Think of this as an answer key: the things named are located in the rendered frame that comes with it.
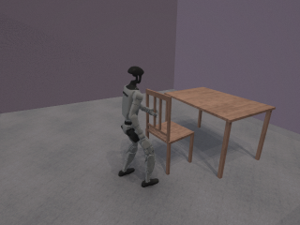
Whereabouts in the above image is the robot left hand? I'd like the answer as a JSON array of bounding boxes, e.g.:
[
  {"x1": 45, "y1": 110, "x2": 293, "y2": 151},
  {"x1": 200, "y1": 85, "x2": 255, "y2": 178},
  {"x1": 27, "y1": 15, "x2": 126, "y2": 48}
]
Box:
[{"x1": 148, "y1": 108, "x2": 159, "y2": 118}]

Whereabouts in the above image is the right robot forearm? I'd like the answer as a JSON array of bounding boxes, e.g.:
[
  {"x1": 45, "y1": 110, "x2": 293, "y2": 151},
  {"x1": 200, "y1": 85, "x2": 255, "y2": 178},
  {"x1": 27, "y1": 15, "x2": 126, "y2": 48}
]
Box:
[{"x1": 131, "y1": 114, "x2": 146, "y2": 142}]

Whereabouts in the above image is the robot right thigh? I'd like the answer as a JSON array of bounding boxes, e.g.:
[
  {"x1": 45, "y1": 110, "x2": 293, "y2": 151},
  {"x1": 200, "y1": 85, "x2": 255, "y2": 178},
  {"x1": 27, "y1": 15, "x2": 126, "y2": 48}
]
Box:
[{"x1": 128, "y1": 129, "x2": 155, "y2": 160}]

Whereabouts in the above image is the humanoid robot head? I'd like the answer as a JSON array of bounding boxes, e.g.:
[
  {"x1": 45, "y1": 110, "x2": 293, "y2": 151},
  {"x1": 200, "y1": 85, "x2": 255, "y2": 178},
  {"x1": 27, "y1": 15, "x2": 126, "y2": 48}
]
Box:
[{"x1": 126, "y1": 66, "x2": 144, "y2": 90}]

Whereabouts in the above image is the table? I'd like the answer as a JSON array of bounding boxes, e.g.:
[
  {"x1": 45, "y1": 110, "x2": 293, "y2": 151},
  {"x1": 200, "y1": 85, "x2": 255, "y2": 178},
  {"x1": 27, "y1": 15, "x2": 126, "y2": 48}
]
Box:
[{"x1": 164, "y1": 87, "x2": 276, "y2": 179}]

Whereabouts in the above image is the left robot forearm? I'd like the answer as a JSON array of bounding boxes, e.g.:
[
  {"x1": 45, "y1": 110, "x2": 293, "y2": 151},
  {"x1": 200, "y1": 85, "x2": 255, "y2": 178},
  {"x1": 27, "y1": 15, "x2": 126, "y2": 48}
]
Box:
[{"x1": 140, "y1": 104, "x2": 150, "y2": 113}]

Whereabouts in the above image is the robot right upper arm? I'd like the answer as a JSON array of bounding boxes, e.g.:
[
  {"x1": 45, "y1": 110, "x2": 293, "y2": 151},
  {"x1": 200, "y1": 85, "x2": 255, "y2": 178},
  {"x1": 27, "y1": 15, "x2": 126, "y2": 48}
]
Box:
[{"x1": 128, "y1": 90, "x2": 143, "y2": 121}]

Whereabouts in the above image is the chair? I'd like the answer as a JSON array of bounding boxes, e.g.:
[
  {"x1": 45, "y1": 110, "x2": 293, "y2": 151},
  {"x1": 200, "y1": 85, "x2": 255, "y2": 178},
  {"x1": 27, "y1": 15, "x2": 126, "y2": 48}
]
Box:
[{"x1": 145, "y1": 88, "x2": 195, "y2": 175}]

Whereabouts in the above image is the robot right hand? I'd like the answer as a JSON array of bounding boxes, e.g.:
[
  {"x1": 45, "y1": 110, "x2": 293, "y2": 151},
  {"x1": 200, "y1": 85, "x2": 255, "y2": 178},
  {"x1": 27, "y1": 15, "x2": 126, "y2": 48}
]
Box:
[{"x1": 142, "y1": 139, "x2": 155, "y2": 156}]

